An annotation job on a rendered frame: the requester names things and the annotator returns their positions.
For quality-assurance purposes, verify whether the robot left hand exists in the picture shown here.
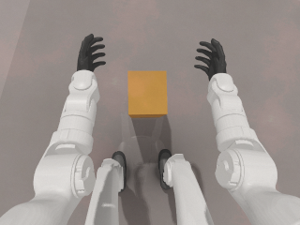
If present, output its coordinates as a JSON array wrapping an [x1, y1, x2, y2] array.
[[77, 34, 106, 72]]

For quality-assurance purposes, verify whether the right robot upper arm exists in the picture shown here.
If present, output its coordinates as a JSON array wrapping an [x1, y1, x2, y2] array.
[[215, 147, 300, 225]]

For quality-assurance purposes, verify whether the carton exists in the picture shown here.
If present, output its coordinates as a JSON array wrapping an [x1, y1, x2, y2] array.
[[127, 70, 168, 118]]

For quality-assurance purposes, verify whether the robot right hand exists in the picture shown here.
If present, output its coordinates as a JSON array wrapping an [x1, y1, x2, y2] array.
[[194, 38, 227, 82]]

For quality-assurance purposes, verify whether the left robot forearm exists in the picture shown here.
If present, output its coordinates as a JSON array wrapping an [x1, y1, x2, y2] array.
[[33, 69, 100, 190]]

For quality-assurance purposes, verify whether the right robot forearm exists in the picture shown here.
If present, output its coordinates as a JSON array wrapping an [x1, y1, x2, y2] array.
[[206, 73, 278, 178]]

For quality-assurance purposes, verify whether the left robot upper arm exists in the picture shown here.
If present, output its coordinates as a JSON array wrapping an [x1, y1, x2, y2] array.
[[0, 153, 96, 225]]

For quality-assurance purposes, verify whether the left robot shin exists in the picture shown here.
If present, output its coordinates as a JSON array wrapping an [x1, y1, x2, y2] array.
[[97, 158, 120, 175]]

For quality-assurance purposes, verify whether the left robot thigh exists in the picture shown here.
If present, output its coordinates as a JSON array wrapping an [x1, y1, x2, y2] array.
[[84, 163, 124, 225]]

